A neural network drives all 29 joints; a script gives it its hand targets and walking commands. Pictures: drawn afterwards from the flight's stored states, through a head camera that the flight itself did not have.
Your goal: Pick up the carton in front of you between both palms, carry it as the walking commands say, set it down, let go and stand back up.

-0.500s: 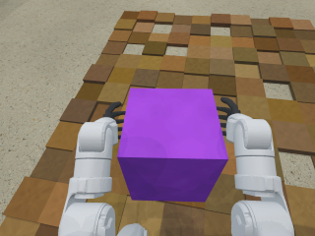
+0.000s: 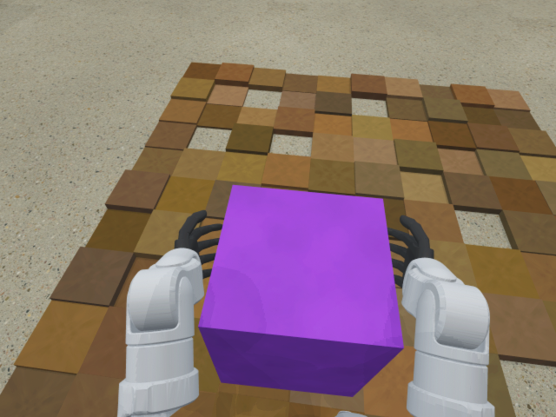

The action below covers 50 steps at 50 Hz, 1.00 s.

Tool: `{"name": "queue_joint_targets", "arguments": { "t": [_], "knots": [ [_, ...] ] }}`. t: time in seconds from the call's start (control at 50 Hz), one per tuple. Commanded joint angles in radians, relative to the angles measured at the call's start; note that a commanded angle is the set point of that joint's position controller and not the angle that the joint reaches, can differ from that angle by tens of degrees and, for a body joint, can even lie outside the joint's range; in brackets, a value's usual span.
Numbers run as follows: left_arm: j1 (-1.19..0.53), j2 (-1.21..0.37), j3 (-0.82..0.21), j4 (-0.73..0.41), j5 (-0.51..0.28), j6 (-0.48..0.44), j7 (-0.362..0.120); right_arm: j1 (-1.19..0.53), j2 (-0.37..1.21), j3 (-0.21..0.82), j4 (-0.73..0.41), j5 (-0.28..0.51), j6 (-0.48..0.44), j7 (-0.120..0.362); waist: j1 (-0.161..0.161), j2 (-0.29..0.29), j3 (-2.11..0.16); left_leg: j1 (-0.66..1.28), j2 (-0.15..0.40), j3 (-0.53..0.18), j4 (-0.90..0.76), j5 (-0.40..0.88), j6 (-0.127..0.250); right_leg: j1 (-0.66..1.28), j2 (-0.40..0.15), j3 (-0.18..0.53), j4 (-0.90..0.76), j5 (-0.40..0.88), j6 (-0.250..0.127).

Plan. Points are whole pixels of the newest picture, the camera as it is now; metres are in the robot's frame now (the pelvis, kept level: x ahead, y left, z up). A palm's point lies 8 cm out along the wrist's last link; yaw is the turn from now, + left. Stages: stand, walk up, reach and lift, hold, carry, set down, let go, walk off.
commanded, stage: carry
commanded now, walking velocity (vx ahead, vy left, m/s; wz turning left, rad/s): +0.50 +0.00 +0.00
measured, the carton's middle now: (296, 297) +0.29 +0.00 +0.00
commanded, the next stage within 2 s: none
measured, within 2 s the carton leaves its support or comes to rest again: neither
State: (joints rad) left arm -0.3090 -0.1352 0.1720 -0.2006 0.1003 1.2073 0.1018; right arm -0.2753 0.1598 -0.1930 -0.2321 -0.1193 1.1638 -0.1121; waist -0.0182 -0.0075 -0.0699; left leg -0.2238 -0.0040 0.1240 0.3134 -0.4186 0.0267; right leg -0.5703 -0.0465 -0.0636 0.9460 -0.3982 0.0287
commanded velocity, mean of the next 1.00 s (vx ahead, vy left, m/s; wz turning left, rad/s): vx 0.50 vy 0.00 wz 0.00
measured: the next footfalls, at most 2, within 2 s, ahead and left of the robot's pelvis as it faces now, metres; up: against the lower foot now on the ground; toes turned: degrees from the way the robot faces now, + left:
right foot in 0.18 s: +0.30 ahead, -0.12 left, +0.01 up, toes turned -10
left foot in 0.70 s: +0.66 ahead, +0.10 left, -0.03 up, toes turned +8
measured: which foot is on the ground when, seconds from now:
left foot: down 0.00-0.22, up 0.24-0.68, down 0.70-1.00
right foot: up 0.00-0.16, down 0.18-0.70, up 0.72-1.00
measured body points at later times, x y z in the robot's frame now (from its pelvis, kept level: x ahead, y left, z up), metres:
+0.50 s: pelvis +0.33 -0.03 +0.01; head +0.31 -0.04 +0.46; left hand +0.62 +0.14 +0.11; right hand +0.65 -0.16 +0.12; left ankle +0.45 +0.12 -0.69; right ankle +0.26 -0.11 -0.73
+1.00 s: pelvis +0.67 +0.05 -0.03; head +0.76 +0.07 +0.41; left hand +1.06 +0.20 +0.05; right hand +1.06 -0.10 +0.06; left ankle +0.62 +0.09 -0.77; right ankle +0.75 -0.08 -0.67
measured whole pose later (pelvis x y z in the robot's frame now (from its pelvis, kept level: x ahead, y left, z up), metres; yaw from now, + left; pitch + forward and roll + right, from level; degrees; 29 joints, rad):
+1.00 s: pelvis +0.67 +0.05 -0.03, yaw +1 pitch +6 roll -2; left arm -0.72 -0.03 0.24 0.04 0.07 1.24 0.15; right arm -0.68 0.05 -0.28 0.03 -0.05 1.17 -0.14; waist -0.04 -0.01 0.07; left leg -0.28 -0.03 0.13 0.50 -0.34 0.12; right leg -0.83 -0.06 -0.06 1.17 -0.30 -0.04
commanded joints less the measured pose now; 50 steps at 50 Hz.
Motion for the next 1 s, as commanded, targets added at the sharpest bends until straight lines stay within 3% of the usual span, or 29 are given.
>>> {"name": "queue_joint_targets", "arguments": {
  "t": [0.0,0.1,0.14,0.16,0.18,0.2,0.22,0.24,0.26,0.28,0.32,0.38,0.46,0.58,0.62,0.64,0.66,0.68,0.7,0.72,0.74,0.76,0.8,0.84,0.9,0.98],
  "knots": [
    [-0.490,-0.959,-0.760,-0.148,-0.355,-0.031,-0.229,-0.497,0.964,0.792,-0.109,0.450,0.026,0.289,0.001,0.143,-0.304,0.284,0.248,-0.181,-0.148,0.194,0.125,-0.036,-0.013,-0.040,-0.183,0.079,0.012],
    [-0.325,-0.922,-0.763,-0.150,-0.339,-0.009,-0.244,-0.343,0.887,0.791,-0.092,0.446,0.048,0.313,0.008,0.170,-0.218,0.231,0.231,-0.087,-0.143,0.382,0.072,0.139,0.012,-0.147,-0.363,0.234,-0.018],
    [-0.319,-0.900,-0.757,-0.141,-0.348,0.000,-0.253,-0.347,0.860,0.791,-0.095,0.446,0.057,0.314,0.032,0.152,-0.235,0.190,0.205,-0.007,0.025,0.550,0.042,0.321,0.056,-0.216,-0.430,0.217,-0.035],
    [-0.318,-0.888,-0.753,-0.137,-0.352,0.004,-0.258,-0.348,0.852,0.794,-0.097,0.442,0.060,0.312,0.050,0.112,-0.268,0.111,0.174,0.038,0.188,0.581,0.022,0.496,0.089,-0.256,-0.469,0.157,-0.040],
    [-0.309,-0.882,-0.749,-0.128,-0.360,0.005,-0.266,-0.378,0.845,0.797,-0.103,0.435,0.061,0.309,0.070,0.036,-0.309,-0.100,0.138,0.045,0.389,0.483,-0.002,0.731,0.013,-0.122,-0.477,0.056,-0.064],
    [-0.324,-0.875,-0.752,-0.126,-0.363,0.003,-0.273,-0.395,0.845,0.798,-0.112,0.425,0.064,0.307,0.070,-0.214,-0.287,-0.379,0.019,0.042,0.712,0.185,-0.038,0.806,-0.242,0.367,-0.631,-0.143,-0.166],
    [-0.322,-0.885,-0.761,-0.098,-0.372,0.005,-0.275,-0.393,0.834,0.795,-0.094,0.418,0.072,0.305,0.044,-0.256,-0.246,-0.465,-0.008,-0.085,0.913,-0.044,-0.018,0.715,-0.359,0.601,-0.736,0.068,-0.262],
    [-0.344,-0.892,-0.767,-0.118,-0.388,0.009,-0.277,-0.381,0.853,0.790,-0.067,0.411,0.071,0.302,0.035,-0.131,-0.226,-0.470,0.063,-0.142,0.986,-0.041,0.005,0.662,-0.367,0.510,-0.717,0.184,-0.274],
    [-0.363,-0.908,-0.776,-0.129,-0.402,0.008,-0.279,-0.358,0.866,0.779,-0.051,0.403,0.068,0.301,0.030,-0.034,-0.224,-0.452,0.099,-0.151,0.949,0.020,0.007,0.604,-0.339,0.411,-0.713,0.248,-0.253],
    [-0.404,-0.912,-0.787,-0.144,-0.414,0.005,-0.280,-0.363,0.880,0.777,-0.040,0.398,0.063,0.299,0.023,-0.003,-0.216,-0.434,0.124,-0.147,0.869,0.057,0.000,0.558,-0.316,0.330,-0.734,0.222,-0.212],
    [-0.466,-0.902,-0.805,-0.156,-0.435,-0.001,-0.281,-0.391,0.879,0.775,-0.028,0.390,0.052,0.289,0.025,-0.048,-0.203,-0.381,0.127,-0.108,0.685,0.107,-0.017,0.504,-0.267,0.184,-0.776,0.196,-0.163],
    [-0.521,-0.850,-0.800,-0.130,-0.444,-0.010,-0.276,-0.454,0.847,0.777,-0.008,0.384,0.039,0.266,0.035,-0.081,-0.196,-0.377,0.115,-0.056,0.483,0.206,-0.041,0.516,-0.231,0.088,-0.800,0.235,-0.175],
    [-0.641,-0.764,-0.751,-0.051,-0.443,-0.019,-0.248,-0.610,0.773,0.759,0.040,0.401,0.037,0.234,0.061,-0.104,-0.185,-0.421,0.092,-0.013,0.329,0.376,-0.034,0.596,-0.183,0.001,-0.756,0.380,-0.178],
    [-0.877,-0.740,-0.645,0.143,-0.442,-0.023,-0.208,-0.861,0.740,0.644,0.232,0.433,0.040,0.210,0.066,-0.122,-0.145,-0.393,0.072,-0.027,0.215,0.523,0.028,0.657,-0.173,-0.045,-0.639,0.510,-0.154],
    [-0.962,-0.765,-0.620,0.197,-0.448,-0.025,-0.200,-0.927,0.754,0.595,0.300,0.439,0.038,0.210,0.041,-0.118,-0.188,-0.256,0.031,0.003,0.177,0.526,0.038,0.672,-0.151,-0.072,-0.514,0.684,-0.125],
    [-1.004,-0.781,-0.610,0.215,-0.452,-0.025,-0.196,-0.946,0.762,0.568,0.340,0.441,0.037,0.211,0.004,-0.095,-0.249,-0.114,0.004,0.036,0.150,0.520,0.032,0.662,-0.125,-0.105,-0.361,0.751,-0.100],
    [-1.042,-0.792,-0.599,0.231,-0.456,-0.023,-0.193,-0.961,0.770,0.540,0.376,0.439,0.035,0.213,-0.047,-0.025,-0.327,0.089,-0.021,0.087,0.093,0.520,0.005,0.599,-0.072,-0.168,-0.122,0.700,-0.064],
    [-1.076,-0.803,-0.578,0.254,-0.457,-0.025,-0.187,-1.002,0.775,0.506,0.394,0.443,0.036,0.219,-0.063,0.072,-0.383,0.320,0.070,-0.025,0.186,0.486,-0.027,0.372,-0.039,-0.114,0.118,0.392,-0.043],
    [-1.104,-0.827,-0.558,0.282,-0.456,-0.017,-0.180,-1.034,0.763,0.487,0.437,0.459,0.041,0.220,0.005,0.311,-0.416,0.496,0.293,-0.332,0.309,0.909,0.006,0.116,0.041,-0.028,0.308,-0.183,-0.023],
    [-1.125,-0.840,-0.531,0.325,-0.465,-0.010,-0.170,-1.090,0.752,0.483,0.443,0.468,0.037,0.221,-0.048,0.394,-0.551,0.657,0.399,-0.627,0.185,0.582,0.194,-0.113,0.120,0.052,0.526,-0.171,-0.027],
    [-1.191,-0.863,-0.535,0.275,-0.475,-0.011,-0.160,-1.101,0.812,0.489,0.426,0.495,0.034,0.225,-0.058,0.321,-0.512,0.570,0.376,-0.652,0.103,0.387,0.210,-0.184,0.075,0.094,0.555,-0.122,-0.057],
    [-1.260,-0.907,-0.542,0.248,-0.490,-0.012,-0.154,-1.174,0.866,0.490,0.368,0.522,0.029,0.231,-0.051,0.201,-0.464,0.491,0.328,-0.571,0.109,0.376,0.179,-0.201,0.039,0.091,0.534,-0.068,-0.071],
    [-1.275,-0.963,-0.530,0.213,-0.488,-0.014,-0.142,-1.287,0.943,0.512,0.280,0.559,0.032,0.230,-0.022,0.104,-0.470,0.384,0.322,-0.450,0.117,0.530,0.185,-0.180,-0.013,0.084,0.466,-0.019,-0.075],
    [-1.233,-0.991,-0.526,0.194,-0.472,-0.010,-0.132,-1.289,0.981,0.519,0.233,0.562,0.036,0.227,-0.018,0.093,-0.486,0.350,0.301,-0.365,0.105,0.553,0.180,-0.168,-0.025,0.060,0.407,0.000,-0.066],
    [-1.138,-1.024,-0.547,0.172,-0.440,-0.012,-0.130,-1.191,0.999,0.540,0.195,0.532,0.041,0.226,-0.033,0.110,-0.484,0.449,0.264,-0.282,0.158,0.754,0.177,-0.319,-0.029,0.022,0.359,0.055,-0.063],
    [-1.071,-1.010,-0.617,0.112,-0.400,-0.033,-0.138,-1.119,0.982,0.622,0.112,0.509,0.028,0.233,-0.059,0.097,-0.418,0.457,0.190,-0.186,0.129,0.907,0.149,-0.317,0.012,-0.053,0.089,0.170,-0.064]
  ]
}}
